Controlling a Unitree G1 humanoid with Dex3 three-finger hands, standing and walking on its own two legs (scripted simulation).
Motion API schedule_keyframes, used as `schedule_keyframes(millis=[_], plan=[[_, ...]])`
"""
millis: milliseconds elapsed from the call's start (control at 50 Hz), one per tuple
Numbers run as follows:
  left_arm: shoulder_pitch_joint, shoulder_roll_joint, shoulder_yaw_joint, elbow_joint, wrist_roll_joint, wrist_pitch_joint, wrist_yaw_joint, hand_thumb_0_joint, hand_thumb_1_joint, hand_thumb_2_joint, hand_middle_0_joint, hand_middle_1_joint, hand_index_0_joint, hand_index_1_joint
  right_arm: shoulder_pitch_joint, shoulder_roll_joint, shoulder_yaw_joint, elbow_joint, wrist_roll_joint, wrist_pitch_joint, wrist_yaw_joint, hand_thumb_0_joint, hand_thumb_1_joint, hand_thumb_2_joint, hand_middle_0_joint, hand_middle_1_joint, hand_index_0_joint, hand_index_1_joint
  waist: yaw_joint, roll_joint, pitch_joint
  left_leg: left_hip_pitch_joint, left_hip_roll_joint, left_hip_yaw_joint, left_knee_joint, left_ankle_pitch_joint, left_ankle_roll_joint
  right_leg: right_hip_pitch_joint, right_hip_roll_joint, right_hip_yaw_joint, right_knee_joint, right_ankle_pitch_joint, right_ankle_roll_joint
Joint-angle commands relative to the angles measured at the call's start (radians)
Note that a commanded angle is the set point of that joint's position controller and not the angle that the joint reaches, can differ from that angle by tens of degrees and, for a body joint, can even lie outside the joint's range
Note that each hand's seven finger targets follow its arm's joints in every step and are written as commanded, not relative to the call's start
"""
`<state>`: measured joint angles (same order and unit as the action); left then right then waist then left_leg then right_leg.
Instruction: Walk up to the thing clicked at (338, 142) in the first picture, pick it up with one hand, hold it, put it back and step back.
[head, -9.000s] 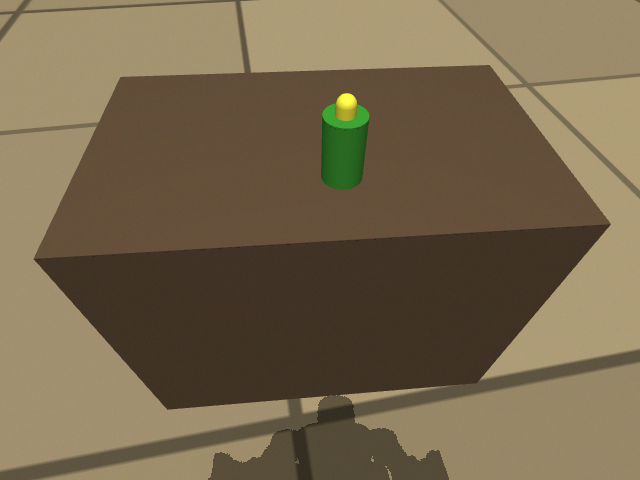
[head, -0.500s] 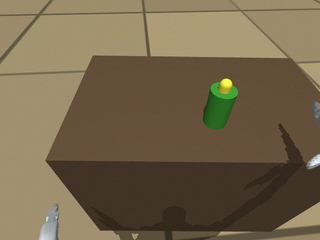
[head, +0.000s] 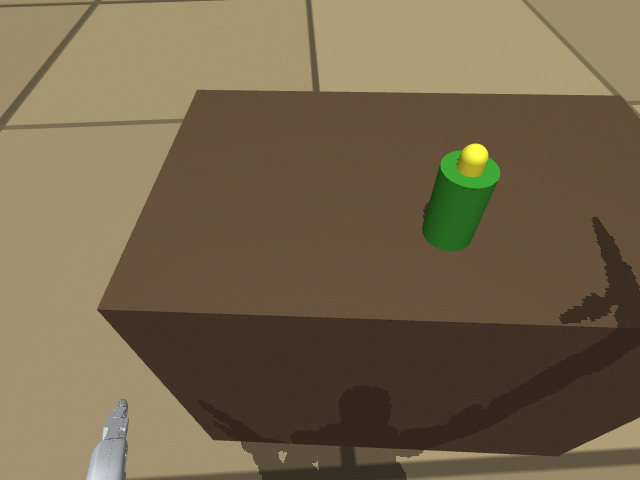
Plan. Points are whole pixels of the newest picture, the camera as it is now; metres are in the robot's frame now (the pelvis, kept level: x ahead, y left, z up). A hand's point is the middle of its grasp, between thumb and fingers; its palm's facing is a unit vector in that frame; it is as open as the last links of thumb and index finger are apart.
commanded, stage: go down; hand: right
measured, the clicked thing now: (460, 194) +0.50 -0.18 +0.07
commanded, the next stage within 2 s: approach in 1.66 s
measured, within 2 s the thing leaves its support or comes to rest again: neither
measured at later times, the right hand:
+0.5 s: hand out of the picture +0.38 -0.36 +0.16, palm faces +0.15 +0.99 +0.00, open 17.4 cm
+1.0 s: hand out of the picture +0.41 -0.37 +0.17, palm faces +0.15 +0.99 +0.01, open 17.5 cm
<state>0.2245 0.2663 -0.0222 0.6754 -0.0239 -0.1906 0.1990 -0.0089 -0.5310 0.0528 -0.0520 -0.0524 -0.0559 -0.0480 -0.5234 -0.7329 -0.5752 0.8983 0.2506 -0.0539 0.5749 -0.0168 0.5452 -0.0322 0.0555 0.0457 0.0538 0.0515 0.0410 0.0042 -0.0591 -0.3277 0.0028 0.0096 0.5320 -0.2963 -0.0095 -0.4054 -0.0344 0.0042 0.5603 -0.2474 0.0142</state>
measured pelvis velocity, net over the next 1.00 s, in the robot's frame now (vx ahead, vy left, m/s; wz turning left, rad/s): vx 0.01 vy -0.01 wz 0.01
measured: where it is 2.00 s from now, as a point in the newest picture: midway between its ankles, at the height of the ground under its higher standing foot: outside the picture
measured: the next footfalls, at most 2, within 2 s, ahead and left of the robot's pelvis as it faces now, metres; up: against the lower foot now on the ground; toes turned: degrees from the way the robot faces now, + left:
none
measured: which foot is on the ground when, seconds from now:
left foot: down 0.00-1.00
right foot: down 0.00-1.00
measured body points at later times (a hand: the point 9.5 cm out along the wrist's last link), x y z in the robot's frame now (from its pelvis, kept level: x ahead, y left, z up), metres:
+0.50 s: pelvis +0.01 +0.00 +0.00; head +0.04 -0.02 +0.44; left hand +0.16 +0.27 -0.08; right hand +0.37 -0.42 +0.16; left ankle -0.02 +0.13 -0.73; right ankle +0.02 -0.13 -0.73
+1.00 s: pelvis +0.01 -0.01 -0.01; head +0.05 -0.03 +0.44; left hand +0.15 +0.25 -0.08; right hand +0.39 -0.43 +0.17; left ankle -0.02 +0.13 -0.73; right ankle +0.02 -0.13 -0.73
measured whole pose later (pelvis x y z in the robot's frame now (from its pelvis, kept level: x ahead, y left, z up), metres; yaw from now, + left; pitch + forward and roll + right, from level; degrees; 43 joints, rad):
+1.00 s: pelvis +0.01 -0.01 -0.01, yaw +0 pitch +9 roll +2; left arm 0.23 0.25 -0.05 0.61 -0.02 -0.19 0.17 -0.01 -0.54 0.06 -0.05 -0.05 -0.05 -0.05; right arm -0.70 -0.85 -0.58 1.07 0.20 -0.07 0.58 -0.02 0.55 -0.05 0.05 0.05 0.05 0.05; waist 0.08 0.01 -0.09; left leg -0.42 0.00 0.01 0.58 -0.33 -0.02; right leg -0.52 -0.04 0.01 0.66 -0.30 0.00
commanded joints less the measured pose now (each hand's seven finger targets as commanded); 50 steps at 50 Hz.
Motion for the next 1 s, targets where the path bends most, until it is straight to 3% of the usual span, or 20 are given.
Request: schedule_keyframes(millis=[0, 40, 80, 140, 180, 200, 300, 340, 380, 420, 480, 540, 580, 640, 740, 780, 840, 860, 920, 980], plan=[[-0.109, 0.151, 0.042, -0.179, -0.001, -0.058, 0.010, 0.000, -0.547, 0.050, -0.046, -0.049, -0.048, -0.048, -0.360, -0.402, -0.077, -0.200, 0.036, -0.077, -0.004, 0.000, 0.518, -0.029, 0.061, 0.043, 0.057, 0.043, -0.018, -0.126, -0.302, 0.011, -0.018, 0.017, -0.059, 0.239, 0.024, 0.217, 0.025, 0.015, -0.047, 0.213, -0.037], [-0.090, 0.127, 0.016, -0.160, -0.001, -0.055, 0.009, 0.000, -0.551, 0.053, -0.047, -0.049, -0.046, -0.050, -0.386, -0.413, -0.072, -0.209, 0.034, -0.081, -0.001, 0.000, 0.522, -0.029, 0.064, 0.044, 0.060, 0.044, -0.015, -0.158, -0.295, -0.007, -0.021, 0.018, -0.056, 0.239, 0.025, 0.217, 0.023, 0.015, -0.040, 0.223, -0.034], [-0.048, 0.164, 0.061, -0.123, 0.004, -0.051, 0.015, 0.000, -0.553, 0.055, -0.047, -0.049, -0.045, -0.051, -0.380, -0.422, -0.068, -0.179, 0.031, -0.076, 0.001, 0.000, 0.530, -0.038, 0.057, 0.047, 0.055, 0.047, 0.002, -0.174, -0.300, -0.024, -0.024, 0.020, -0.051, 0.251, 0.026, 0.229, 0.019, 0.015, -0.031, 0.254, -0.032], [-0.086, 0.162, 0.046, -0.198, 0.002, -0.059, 0.013, 0.000, -0.548, 0.051, -0.046, -0.048, -0.047, -0.047, -0.419, -0.439, -0.070, -0.217, 0.022, -0.084, 0.003, 0.000, 0.528, -0.035, 0.061, 0.046, 0.058, 0.046, -0.001, -0.164, -0.344, -0.005, -0.021, 0.018, -0.042, 0.287, 0.023, 0.245, 0.023, 0.013, -0.017, 0.286, -0.035], [-0.051, 0.146, 0.039, -0.166, -0.001, -0.050, 0.008, 0.000, -0.549, 0.052, -0.045, -0.047, -0.046, -0.047, -0.389, -0.429, -0.071, -0.176, 0.028, -0.077, 0.006, 0.000, 0.528, -0.035, 0.062, 0.046, 0.058, 0.046, 0.001, -0.162, -0.302, -0.028, -0.025, 0.023, -0.043, 0.280, 0.024, 0.237, 0.021, 0.015, -0.015, 0.297, -0.034], [-0.049, 0.156, 0.049, -0.187, 0.000, -0.054, 0.007, 0.000, -0.551, 0.054, -0.046, -0.048, -0.045, -0.048, -0.409, -0.420, -0.060, -0.178, 0.026, -0.079, 0.006, 0.000, 0.507, -0.039, 0.063, 0.045, 0.058, 0.045, 0.016, -0.157, -0.330, -0.030, -0.025, 0.020, -0.039, 0.299, 0.022, 0.249, 0.020, 0.016, -0.007, 0.318, -0.036], [-0.056, 0.146, 0.039, -0.154, 0.000, -0.051, 0.001, 0.000, -0.549, 0.052, -0.045, -0.047, -0.045, -0.046, -0.419, -0.459, -0.080, -0.141, 0.021, -0.077, 0.013, 0.000, 0.525, -0.041, 0.058, 0.047, 0.054, 0.047, 0.005, -0.139, -0.304, -0.028, -0.017, 0.014, -0.034, 0.299, 0.017, 0.201, 0.027, 0.012, 0.002, 0.278, -0.043], [-0.055, 0.163, 0.058, -0.183, -0.004, -0.054, 0.003, 0.000, -0.550, 0.052, -0.045, -0.047, -0.045, -0.046, -0.419, -0.445, -0.070, -0.125, 0.022, -0.075, 0.018, 0.000, 0.527, -0.041, 0.058, 0.046, 0.054, 0.046, 0.024, -0.113, -0.322, -0.025, -0.014, 0.008, -0.035, 0.304, 0.011, 0.203, 0.030, 0.011, 0.005, 0.260, -0.048], [-0.034, 0.143, 0.032, -0.143, -0.001, -0.050, 0.000, 0.000, -0.552, 0.056, -0.046, -0.049, -0.045, -0.050, -0.400, -0.424, -0.055, -0.080, 0.024, -0.071, 0.025, 0.000, 0.531, -0.044, 0.056, 0.048, 0.053, 0.048, 0.025, -0.127, -0.294, -0.057, -0.021, 0.017, -0.025, 0.282, 0.018, 0.200, 0.023, 0.019, 0.004, 0.272, -0.043], [-0.062, 0.179, 0.062, -0.186, 0.001, -0.056, 0.004, 0.000, -0.551, 0.054, -0.045, -0.047, -0.044, -0.047, -0.471, -0.487, -0.080, -0.139, 0.014, -0.087, 0.017, 0.000, 0.547, -0.039, 0.056, 0.047, 0.054, 0.047, 0.020, -0.154, -0.357, -0.051, -0.019, 0.013, -0.021, 0.291, 0.020, 0.228, 0.022, 0.019, 0.017, 0.293, -0.040], [-0.048, 0.143, 0.032, -0.161, 0.000, -0.050, -0.005, 0.000, -0.548, 0.052, -0.045, -0.048, -0.046, -0.046, -0.428, -0.461, -0.078, -0.079, 0.017, -0.083, 0.018, 0.000, 0.538, -0.042, 0.055, 0.047, 0.053, 0.047, 0.010, -0.145, -0.318, -0.041, -0.019, 0.014, -0.022, 0.286, 0.020, 0.190, 0.025, 0.020, 0.018, 0.278, -0.042], [-0.063, 0.157, 0.043, -0.181, 0.001, -0.053, 0.000, 0.000, -0.550, 0.054, -0.044, -0.048, -0.045, -0.048, -0.473, -0.504, -0.084, -0.093, 0.000, -0.091, 0.011, 0.000, 0.541, -0.033, 0.059, 0.044, 0.055, 0.044, 0.012, -0.152, -0.353, -0.027, -0.013, 0.004, -0.016, 0.296, 0.018, 0.180, 0.030, 0.011, 0.025, 0.268, -0.045], [-0.053, 0.162, 0.045, -0.184, 0.000, -0.048, -0.004, 0.000, -0.548, 0.052, -0.045, -0.048, -0.047, -0.046, -0.455, -0.478, -0.068, -0.073, 0.001, -0.085, 0.014, 0.000, 0.528, -0.041, 0.057, 0.046, 0.054, 0.046, 0.019, -0.157, -0.337, -0.042, -0.018, 0.009, -0.016, 0.286, 0.021, 0.187, 0.026, 0.017, 0.021, 0.274, -0.042], [-0.074, 0.157, 0.038, -0.198, 0.003, -0.050, -0.004, 0.000, -0.549, 0.054, -0.045, -0.048, -0.046, -0.047, -0.523, -0.505, -0.072, -0.121, -0.002, -0.093, 0.011, 0.000, 0.538, -0.045, 0.055, 0.048, 0.053, 0.048, 0.015, -0.197, -0.375, -0.076, -0.026, 0.018, -0.007, 0.288, 0.026, 0.246, 0.012, 0.025, 0.042, 0.369, -0.030], [-0.053, 0.150, 0.035, -0.157, 0.004, -0.047, -0.009, 0.000, -0.546, 0.052, -0.044, -0.048, -0.046, -0.045, -0.485, -0.488, -0.064, -0.047, -0.004, -0.086, 0.011, 0.000, 0.552, -0.040, 0.054, 0.047, 0.052, 0.047, 0.024, -0.164, -0.321, -0.070, -0.025, 0.015, -0.009, 0.255, 0.026, 0.160, 0.017, 0.021, 0.026, 0.255, -0.037], [-0.073, 0.182, 0.056, -0.234, 0.002, -0.055, -0.005, 0.000, -0.548, 0.053, -0.045, -0.048, -0.047, -0.046, -0.537, -0.507, -0.064, -0.073, -0.006, -0.090, 0.010, 0.000, 0.556, -0.044, 0.052, 0.048, 0.051, 0.048, 0.039, -0.157, -0.368, -0.070, -0.027, 0.018, -0.010, 0.249, 0.025, 0.195, 0.013, 0.023, 0.029, 0.251, -0.036], [-0.011, 0.155, 0.044, -0.175, 0.002, -0.050, -0.009, 0.000, -0.545, 0.051, -0.044, -0.049, -0.048, -0.046, -0.522, -0.496, -0.059, -0.033, -0.008, -0.084, 0.012, 0.000, 0.558, -0.043, 0.051, 0.048, 0.051, 0.048, 0.042, -0.173, -0.348, -0.100, -0.028, 0.017, -0.006, 0.254, 0.025, 0.199, 0.013, 0.024, 0.040, 0.279, -0.033], [-0.043, 0.140, 0.024, -0.211, 0.002, -0.056, -0.011, 0.000, -0.550, 0.054, -0.045, -0.049, -0.046, -0.048, -0.526, -0.499, -0.060, -0.041, -0.010, -0.085, 0.008, 0.000, 0.549, -0.038, 0.055, 0.045, 0.053, 0.045, 0.032, -0.158, -0.348, -0.084, -0.027, 0.018, -0.003, 0.267, 0.024, 0.185, 0.015, 0.022, 0.043, 0.283, -0.034], [-0.029, 0.172, 0.052, -0.220, 0.006, -0.053, -0.011, 0.000, -0.553, 0.057, -0.046, -0.050, -0.046, -0.051, -0.562, -0.527, -0.065, -0.062, -0.023, -0.085, 0.000, 0.000, 0.541, -0.044, 0.053, 0.046, 0.052, 0.046, 0.030, -0.193, -0.397, -0.069, -0.024, 0.014, 0.004, 0.304, 0.026, 0.215, 0.016, 0.020, 0.057, 0.345, -0.032], [-0.038, 0.158, 0.047, -0.207, 0.002, -0.051, -0.017, 0.000, -0.549, 0.054, -0.044, -0.049, -0.046, -0.047, -0.543, -0.523, -0.069, -0.039, -0.020, -0.076, 0.001, 0.000, 0.556, -0.042, 0.052, 0.046, 0.051, 0.046, 0.020, -0.206, -0.359, -0.093, -0.032, 0.022, 0.001, 0.256, 0.030, 0.201, 0.007, 0.029, 0.050, 0.344, -0.023]])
